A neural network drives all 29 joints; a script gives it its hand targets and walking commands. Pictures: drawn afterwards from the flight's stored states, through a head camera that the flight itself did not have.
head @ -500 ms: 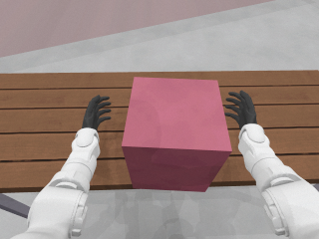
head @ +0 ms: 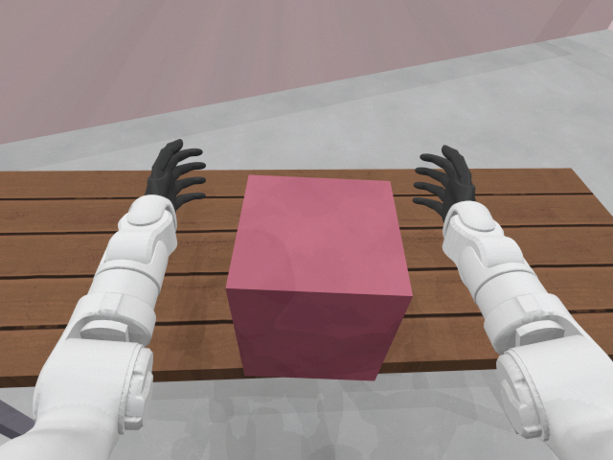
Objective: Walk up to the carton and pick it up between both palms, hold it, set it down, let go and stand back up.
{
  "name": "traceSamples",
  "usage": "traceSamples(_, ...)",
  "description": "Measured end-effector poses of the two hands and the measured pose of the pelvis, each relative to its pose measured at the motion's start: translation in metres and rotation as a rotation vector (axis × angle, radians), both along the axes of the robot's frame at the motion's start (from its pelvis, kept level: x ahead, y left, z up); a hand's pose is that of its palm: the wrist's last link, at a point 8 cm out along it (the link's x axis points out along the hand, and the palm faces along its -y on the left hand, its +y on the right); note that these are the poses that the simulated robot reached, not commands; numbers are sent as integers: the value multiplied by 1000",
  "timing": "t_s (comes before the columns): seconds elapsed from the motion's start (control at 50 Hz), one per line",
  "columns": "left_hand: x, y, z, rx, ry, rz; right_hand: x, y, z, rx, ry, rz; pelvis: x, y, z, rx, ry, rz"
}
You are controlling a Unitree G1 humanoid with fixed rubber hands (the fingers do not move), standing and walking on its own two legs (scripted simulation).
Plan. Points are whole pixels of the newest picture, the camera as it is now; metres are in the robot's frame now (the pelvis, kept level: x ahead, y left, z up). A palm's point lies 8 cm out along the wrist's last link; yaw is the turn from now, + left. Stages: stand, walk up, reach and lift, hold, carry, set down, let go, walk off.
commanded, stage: set down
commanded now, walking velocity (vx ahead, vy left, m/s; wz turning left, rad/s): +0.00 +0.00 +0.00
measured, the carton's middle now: (314, 282) +0.40 +0.01 -0.01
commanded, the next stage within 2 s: none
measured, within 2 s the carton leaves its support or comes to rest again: neither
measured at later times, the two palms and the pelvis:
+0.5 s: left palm (150, 218) +0.39 +0.23 +0.13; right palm (464, 226) +0.39 -0.17 +0.13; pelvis +0.01 +0.00 +0.01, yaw +0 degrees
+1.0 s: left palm (145, 298) +0.31 +0.23 +0.07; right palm (466, 303) +0.31 -0.17 +0.07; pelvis +0.01 +0.00 +0.01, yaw +0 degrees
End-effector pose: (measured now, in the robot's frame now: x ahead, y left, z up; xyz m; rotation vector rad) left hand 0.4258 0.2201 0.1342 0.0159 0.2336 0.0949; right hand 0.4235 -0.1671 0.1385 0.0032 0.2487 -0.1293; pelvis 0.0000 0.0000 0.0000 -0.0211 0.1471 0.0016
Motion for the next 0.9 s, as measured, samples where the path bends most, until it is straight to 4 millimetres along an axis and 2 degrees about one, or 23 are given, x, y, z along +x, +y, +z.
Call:
traceSamples(0.18,0,7,30,5,1,8,0,-4,23,12,-7,1,3,-1,3,3,-53,-2)
traceSamples(0.3,-5,9,37,13,3,5,-4,-5,29,11,-11,11,5,-2,5,7,-87,0)
traceSamples(0.4,-16,10,23,13,14,2,-14,-5,16,11,-7,14,7,-2,6,11,-114,2)
traceSamples(0.64,-65,6,-35,-20,58,8,-61,-4,-36,29,-18,-1,6,-1,5,14,-144,-1)
traceSamples(0.9,-98,10,-52,-23,42,16,-93,-5,-54,25,-27,-6,4,0,6,19,-157,-10)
